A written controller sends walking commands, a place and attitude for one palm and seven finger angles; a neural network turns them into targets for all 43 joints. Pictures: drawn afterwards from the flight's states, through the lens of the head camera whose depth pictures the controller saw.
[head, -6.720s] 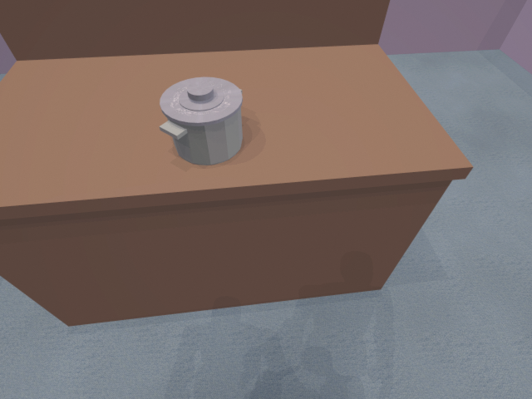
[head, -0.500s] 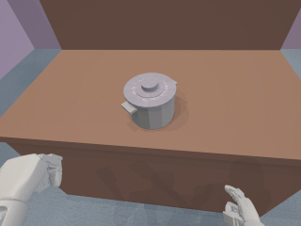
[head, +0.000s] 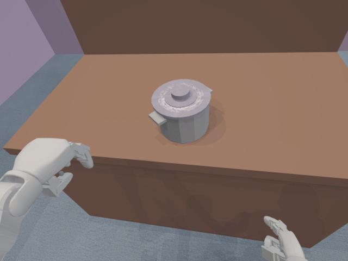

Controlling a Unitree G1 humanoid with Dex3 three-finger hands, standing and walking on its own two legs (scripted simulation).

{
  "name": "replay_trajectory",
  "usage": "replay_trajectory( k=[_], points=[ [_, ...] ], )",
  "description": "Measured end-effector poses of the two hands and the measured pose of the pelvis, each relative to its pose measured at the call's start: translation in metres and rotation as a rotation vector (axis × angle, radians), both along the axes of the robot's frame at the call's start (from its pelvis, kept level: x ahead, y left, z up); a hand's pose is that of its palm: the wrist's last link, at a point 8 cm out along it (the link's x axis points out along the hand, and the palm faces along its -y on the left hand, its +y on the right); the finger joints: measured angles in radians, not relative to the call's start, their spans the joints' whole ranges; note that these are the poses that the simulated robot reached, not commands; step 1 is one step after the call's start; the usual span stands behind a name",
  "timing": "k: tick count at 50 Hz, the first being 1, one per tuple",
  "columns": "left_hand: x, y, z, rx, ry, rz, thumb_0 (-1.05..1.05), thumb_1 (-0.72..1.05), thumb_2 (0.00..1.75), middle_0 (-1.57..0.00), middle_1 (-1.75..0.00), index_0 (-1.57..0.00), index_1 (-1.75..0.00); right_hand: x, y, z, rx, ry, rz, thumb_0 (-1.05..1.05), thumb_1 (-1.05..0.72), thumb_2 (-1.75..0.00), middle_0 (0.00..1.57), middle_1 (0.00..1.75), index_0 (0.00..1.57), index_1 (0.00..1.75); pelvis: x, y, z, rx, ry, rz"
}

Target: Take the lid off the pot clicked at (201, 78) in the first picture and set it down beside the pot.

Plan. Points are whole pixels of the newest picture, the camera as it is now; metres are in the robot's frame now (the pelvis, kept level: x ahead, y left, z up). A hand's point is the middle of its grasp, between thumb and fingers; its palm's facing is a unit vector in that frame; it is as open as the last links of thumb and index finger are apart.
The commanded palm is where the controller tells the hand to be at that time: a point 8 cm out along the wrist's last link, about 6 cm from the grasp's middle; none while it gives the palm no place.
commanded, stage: reach forward and open the fingers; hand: left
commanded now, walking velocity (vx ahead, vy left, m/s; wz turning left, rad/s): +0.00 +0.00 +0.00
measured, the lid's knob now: (180, 92) +0.54 +0.05 +0.10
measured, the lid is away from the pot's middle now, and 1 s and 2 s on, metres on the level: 0.00 0.00 0.00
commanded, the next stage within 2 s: move the open hand above the knob in 0.40 s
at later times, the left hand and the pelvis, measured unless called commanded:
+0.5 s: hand (63, 142) +0.29 +0.26 +0.17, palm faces -0.10 +0.01 -0.99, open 10.1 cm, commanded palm +0.27 +0.25 +0.23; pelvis -0.01 +0.01 +0.00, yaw +0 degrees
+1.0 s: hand (106, 116) +0.36 +0.19 +0.17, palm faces -0.13 +0.01 -0.99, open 10.1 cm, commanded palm +0.34 +0.19 +0.23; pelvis +0.00 +0.00 +0.00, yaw +0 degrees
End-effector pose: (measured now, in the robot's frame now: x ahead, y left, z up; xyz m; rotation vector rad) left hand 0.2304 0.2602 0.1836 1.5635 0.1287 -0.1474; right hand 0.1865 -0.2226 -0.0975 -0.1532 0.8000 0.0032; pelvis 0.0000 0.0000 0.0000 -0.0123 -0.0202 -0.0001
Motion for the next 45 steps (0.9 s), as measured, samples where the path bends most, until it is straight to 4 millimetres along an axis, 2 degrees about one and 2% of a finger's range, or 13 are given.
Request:
replay_trajectory(
  k=[8, 13, 30, 35, 45],
  points=[
    [0.016, 0.001, 0.011, -0.004, -0.021, -0.013, 0.00, -0.13, 1.34, -0.90, -0.28, -0.90, -0.28, -0.012, 0.006, 0.001, 0.016, -0.011, -0.012, 0.01, -0.90, -0.90, 0.20, 0.30, 0.20, 0.30, -0.007, 0.007, -0.001, 0.003, -0.011, -0.007],
    [0.024, -0.001, 0.021, 0.007, -0.052, -0.032, 0.00, -0.23, 1.39, -0.86, -0.16, -0.86, -0.17, -0.013, 0.009, 0.003, 0.014, -0.028, -0.011, 0.01, -0.90, -0.90, 0.20, 0.30, 0.20, 0.30, -0.010, 0.011, -0.001, 0.005, -0.016, -0.007],
    [0.055, -0.004, 0.045, 0.006, -0.081, 0.012, 0.00, -0.31, 1.48, -0.85, -0.08, -0.85, -0.09, -0.006, 0.016, 0.006, 0.027, -0.050, 0.010, 0.01, -0.90, -0.90, 0.20, 0.30, 0.20, 0.30, -0.014, 0.013, -0.003, 0.008, -0.012, 0.003],
    [0.069, -0.021, 0.040, -0.001, -0.058, -0.014, 0.00, -0.32, 1.49, -0.85, -0.08, -0.85, -0.09, -0.006, 0.014, 0.004, 0.030, -0.041, 0.011, 0.01, -0.90, -0.90, 0.20, 0.30, 0.20, 0.30, -0.013, 0.010, -0.003, 0.010, -0.009, 0.005],
    [0.104, -0.054, 0.043, -0.005, -0.053, -0.037, 0.00, -0.32, 1.50, -0.85, -0.08, -0.85, -0.09, -0.011, 0.004, -0.003, 0.050, -0.002, -0.011, 0.01, -0.90, -0.90, 0.20, 0.30, 0.20, 0.30, -0.007, 0.004, -0.003, 0.016, 0.004, 0.001]
  ],
)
